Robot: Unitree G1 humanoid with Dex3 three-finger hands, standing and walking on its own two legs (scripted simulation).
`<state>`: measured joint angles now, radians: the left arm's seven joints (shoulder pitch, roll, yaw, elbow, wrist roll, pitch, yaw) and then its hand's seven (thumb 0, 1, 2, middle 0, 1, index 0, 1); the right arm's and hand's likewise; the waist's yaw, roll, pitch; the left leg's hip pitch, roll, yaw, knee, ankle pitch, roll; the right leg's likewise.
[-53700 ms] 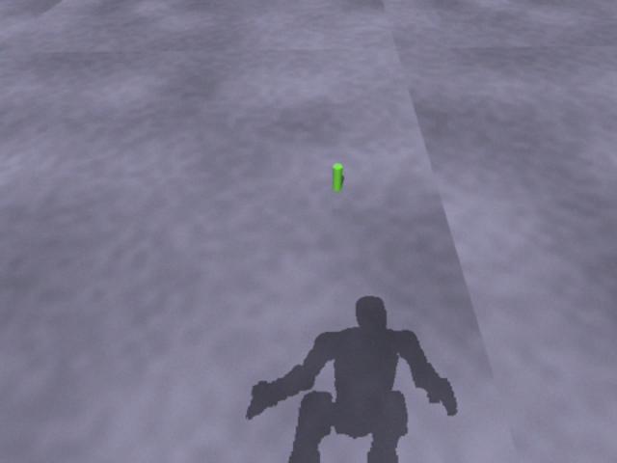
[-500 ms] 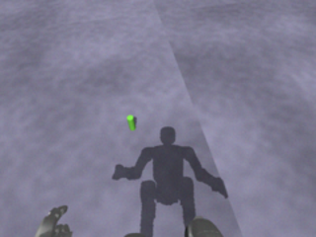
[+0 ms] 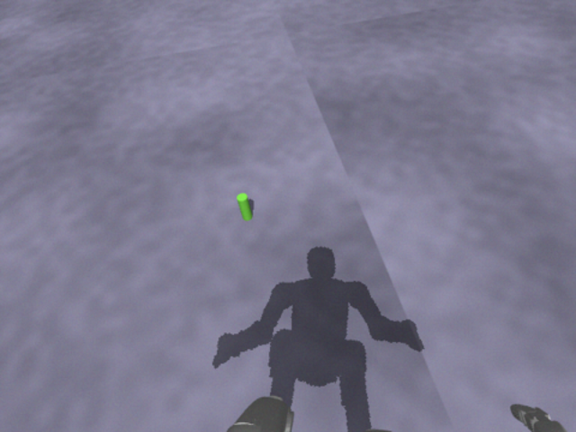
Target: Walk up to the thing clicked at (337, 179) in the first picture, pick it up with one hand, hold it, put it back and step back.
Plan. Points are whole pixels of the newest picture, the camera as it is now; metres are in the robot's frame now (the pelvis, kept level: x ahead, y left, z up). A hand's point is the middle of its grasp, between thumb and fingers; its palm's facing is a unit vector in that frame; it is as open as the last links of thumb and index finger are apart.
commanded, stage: step back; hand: left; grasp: from the side
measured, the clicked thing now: (244, 207) +1.03 +0.31 -0.69
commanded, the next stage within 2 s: stand in 1.06 s
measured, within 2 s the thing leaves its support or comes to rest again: neither
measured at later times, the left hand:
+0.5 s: hand out of the picture -0.05 +0.28 -0.14, palm faces +0.09 -0.92 -0.38, open 7.4 cm
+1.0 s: hand out of the picture +0.07 +0.31 -0.14, palm faces +0.06 -0.93 -0.37, open 7.4 cm
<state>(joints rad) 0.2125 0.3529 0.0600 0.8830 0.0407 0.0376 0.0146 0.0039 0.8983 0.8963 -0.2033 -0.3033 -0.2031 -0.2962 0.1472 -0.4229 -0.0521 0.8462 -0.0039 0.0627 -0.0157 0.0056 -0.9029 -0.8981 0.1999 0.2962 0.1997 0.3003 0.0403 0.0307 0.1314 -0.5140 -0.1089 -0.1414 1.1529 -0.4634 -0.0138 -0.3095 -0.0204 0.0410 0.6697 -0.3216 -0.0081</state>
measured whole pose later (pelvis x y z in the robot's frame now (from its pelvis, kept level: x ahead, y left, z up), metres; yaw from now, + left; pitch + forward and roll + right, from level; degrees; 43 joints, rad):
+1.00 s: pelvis -0.01 +0.04 +0.01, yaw +3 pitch -2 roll +0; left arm 0.12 0.37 0.03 1.02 0.01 -0.02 0.00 0.00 0.90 0.90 -0.20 -0.30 -0.20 -0.30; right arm 0.13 -0.34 -0.03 1.04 -0.02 -0.02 0.00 0.01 -0.90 -0.90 0.20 0.30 0.20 0.30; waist 0.01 0.00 0.06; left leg -0.22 0.01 0.01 0.58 -0.33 0.00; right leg -0.24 -0.03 0.01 0.58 -0.31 0.02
